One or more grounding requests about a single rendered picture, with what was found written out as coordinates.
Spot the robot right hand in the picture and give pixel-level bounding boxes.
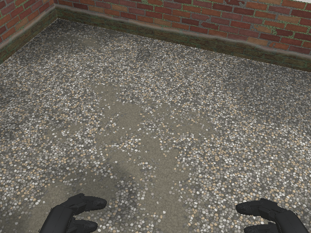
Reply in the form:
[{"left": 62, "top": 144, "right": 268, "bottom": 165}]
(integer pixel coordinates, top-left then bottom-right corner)
[{"left": 235, "top": 198, "right": 309, "bottom": 233}]

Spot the robot left hand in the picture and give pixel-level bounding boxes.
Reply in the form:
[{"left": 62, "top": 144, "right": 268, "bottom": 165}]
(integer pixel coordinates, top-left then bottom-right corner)
[{"left": 38, "top": 193, "right": 107, "bottom": 233}]

